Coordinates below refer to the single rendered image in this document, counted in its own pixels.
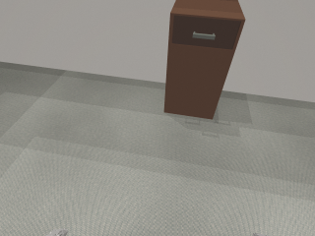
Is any cabinet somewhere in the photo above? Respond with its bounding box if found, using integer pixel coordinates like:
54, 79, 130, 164
163, 0, 245, 120

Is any handle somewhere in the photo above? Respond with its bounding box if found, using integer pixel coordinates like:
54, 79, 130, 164
192, 31, 216, 40

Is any drawer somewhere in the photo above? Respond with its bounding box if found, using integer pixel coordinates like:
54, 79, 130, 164
171, 15, 240, 50

